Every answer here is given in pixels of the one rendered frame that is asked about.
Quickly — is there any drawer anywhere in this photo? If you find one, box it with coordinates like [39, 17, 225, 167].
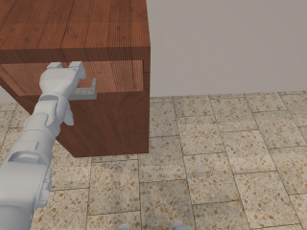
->
[0, 60, 143, 96]

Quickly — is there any handle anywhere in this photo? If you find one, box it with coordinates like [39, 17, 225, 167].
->
[67, 78, 97, 101]

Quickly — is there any robot left upper arm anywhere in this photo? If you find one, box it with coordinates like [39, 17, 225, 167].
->
[0, 161, 53, 230]

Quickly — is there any cabinet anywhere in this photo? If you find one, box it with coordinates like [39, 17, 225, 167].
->
[0, 0, 151, 158]

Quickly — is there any robot left forearm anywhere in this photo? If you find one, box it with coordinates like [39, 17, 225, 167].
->
[0, 92, 68, 172]

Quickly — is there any robot shin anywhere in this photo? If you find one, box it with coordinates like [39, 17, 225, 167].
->
[172, 221, 183, 228]
[118, 224, 129, 229]

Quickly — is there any right robot shin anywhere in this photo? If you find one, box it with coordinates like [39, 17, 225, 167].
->
[172, 221, 183, 228]

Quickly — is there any robot left hand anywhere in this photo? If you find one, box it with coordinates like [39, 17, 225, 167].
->
[39, 61, 86, 126]

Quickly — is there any left robot shin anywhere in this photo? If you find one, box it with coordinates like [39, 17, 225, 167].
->
[118, 224, 129, 229]

